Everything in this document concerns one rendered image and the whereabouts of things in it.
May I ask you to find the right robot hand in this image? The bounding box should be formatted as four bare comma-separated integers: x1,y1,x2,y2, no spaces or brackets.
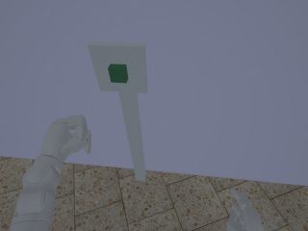
226,188,265,231

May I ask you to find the button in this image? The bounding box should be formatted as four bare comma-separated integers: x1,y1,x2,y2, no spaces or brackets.
108,64,128,84

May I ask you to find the left robot hand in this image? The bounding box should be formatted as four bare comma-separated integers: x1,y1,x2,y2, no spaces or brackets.
40,115,91,164

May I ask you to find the panel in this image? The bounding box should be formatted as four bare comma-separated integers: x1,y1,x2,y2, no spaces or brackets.
88,40,148,182

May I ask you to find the left robot forearm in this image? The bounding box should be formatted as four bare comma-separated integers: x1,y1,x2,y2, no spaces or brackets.
10,155,64,231

